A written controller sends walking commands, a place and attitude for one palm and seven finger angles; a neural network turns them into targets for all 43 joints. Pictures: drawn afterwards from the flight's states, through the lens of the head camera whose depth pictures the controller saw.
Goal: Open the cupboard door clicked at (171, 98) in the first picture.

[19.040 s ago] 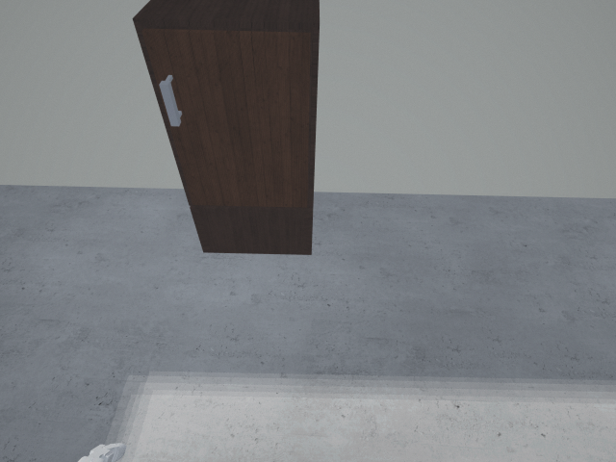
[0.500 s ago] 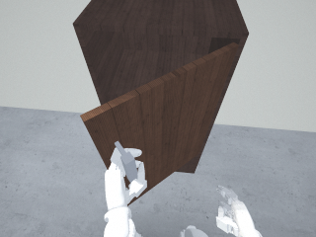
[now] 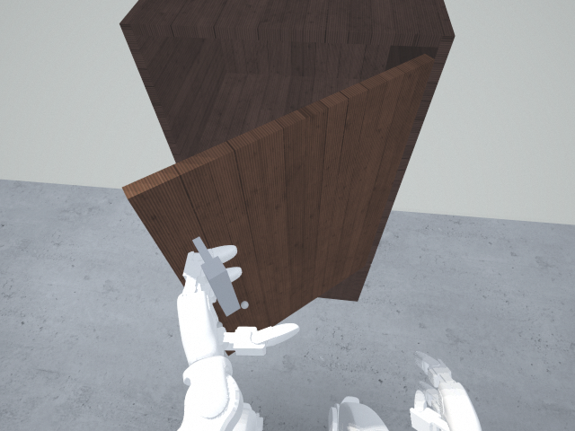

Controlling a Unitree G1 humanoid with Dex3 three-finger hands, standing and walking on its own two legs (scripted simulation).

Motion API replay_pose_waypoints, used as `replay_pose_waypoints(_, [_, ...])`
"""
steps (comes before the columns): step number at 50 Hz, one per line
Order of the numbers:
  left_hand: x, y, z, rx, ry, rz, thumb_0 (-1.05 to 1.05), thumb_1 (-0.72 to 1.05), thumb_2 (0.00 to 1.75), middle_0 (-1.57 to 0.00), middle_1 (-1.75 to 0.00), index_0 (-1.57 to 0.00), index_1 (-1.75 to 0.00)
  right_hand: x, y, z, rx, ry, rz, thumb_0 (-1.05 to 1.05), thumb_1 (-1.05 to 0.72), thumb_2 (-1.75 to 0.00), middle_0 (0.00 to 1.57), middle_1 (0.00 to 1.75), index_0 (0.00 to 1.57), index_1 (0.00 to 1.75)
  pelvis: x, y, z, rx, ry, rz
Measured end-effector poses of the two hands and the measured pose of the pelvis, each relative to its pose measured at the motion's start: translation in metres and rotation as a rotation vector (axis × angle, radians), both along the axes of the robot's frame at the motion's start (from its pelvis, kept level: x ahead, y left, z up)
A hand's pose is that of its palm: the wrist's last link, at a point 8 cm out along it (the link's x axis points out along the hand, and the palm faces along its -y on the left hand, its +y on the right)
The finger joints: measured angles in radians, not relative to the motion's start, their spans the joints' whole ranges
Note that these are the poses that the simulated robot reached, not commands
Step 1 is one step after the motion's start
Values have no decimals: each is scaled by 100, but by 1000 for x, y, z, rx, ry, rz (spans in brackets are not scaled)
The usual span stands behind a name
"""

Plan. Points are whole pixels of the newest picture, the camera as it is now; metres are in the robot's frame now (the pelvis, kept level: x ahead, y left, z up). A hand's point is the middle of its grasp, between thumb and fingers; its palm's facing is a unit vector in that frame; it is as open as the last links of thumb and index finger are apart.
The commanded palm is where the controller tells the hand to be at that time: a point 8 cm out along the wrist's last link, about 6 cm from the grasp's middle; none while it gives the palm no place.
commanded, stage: open thumb and fingers to let go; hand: left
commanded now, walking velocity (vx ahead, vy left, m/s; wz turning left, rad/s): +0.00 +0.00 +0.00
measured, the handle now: (215, 276) +0.31 +0.11 +0.04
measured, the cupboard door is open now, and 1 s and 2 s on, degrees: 40 43 41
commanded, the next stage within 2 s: slide the hand sideways off the handle in 0.28 s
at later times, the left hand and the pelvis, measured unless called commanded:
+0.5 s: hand (237, 322) +0.25 +0.08 +0.04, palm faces +0.00 -1.00 -0.06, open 15.3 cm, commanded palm +0.23 +0.11 +0.04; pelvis +0.00 +0.03 +0.00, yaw +0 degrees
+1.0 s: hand (222, 347) +0.22 +0.09 +0.04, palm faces -0.16 -0.99 +0.02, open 16.0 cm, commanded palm +0.20 +0.16 +0.04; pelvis +0.00 +0.05 -0.01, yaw -2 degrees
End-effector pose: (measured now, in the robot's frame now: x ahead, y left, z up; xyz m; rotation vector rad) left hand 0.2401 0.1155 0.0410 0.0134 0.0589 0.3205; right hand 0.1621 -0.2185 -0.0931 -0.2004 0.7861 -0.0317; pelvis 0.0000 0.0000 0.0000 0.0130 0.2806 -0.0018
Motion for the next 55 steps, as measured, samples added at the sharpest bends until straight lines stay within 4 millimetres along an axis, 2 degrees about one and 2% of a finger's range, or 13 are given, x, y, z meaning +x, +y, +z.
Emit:
replay_pose_waypoints(8, [2, 2, 1, 9, 3, -32, 0, -46, 31, -26, -94, -29, -96, 8, 14, 7, 5, -30, 13, 1, -90, -90, 20, 30, 20, 30, 3, 9, 1, -9, -2, -6])
replay_pose_waypoints(21, [0, 10, 0, 15, -1, -93, -1, -50, 30, -41, -62, -40, -68, 18, 36, 12, 9, -63, 54, 1, -90, -90, 20, 30, 20, 30, 0, 25, -1, -25, -9, -2])
replay_pose_waypoints(26, [-8, 18, -1, 51, -31, -384, -1, -50, 30, -32, -48, -27, -53, 10, 38, 9, 0, -55, 51, 1, -90, -90, 20, 30, 20, 30, -4, 31, -6, -28, -13, 6])
replay_pose_waypoints(30, [-14, 17, -1, -8, -32, -554, -1, -50, 30, -24, -40, -20, -42, 2, 39, 8, -4, -56, 13, 1, -90, -90, 20, 30, 20, 30, -8, 39, -9, -36, -22, 1])
replay_pose_waypoints(35, [-16, 15, -1, -82, -19, -540, -1, -50, 30, -18, -34, -21, -37, -6, 43, 12, -5, -64, -20, 1, -90, -90, 20, 30, 20, 30, -8, 48, -9, -33, -18, -17])
replay_pose_waypoints(42, [-19, 14, -2, -55, -27, -502, -1, -50, 30, -20, -35, -23, -35, -6, 51, 13, 2, -64, -19, 1, -90, -90, 20, 30, 20, 30, -5, 53, -13, -31, -5, -30])
replay_pose_waypoints(55, [-36, 47, 0, -49, 14, -444, -1, -50, 30, -18, -32, -23, -34, 13, 56, 17, 10, -72, -7, 1, -90, -90, 20, 30, 20, 30, 6, 51, -12, -38, 5, -30])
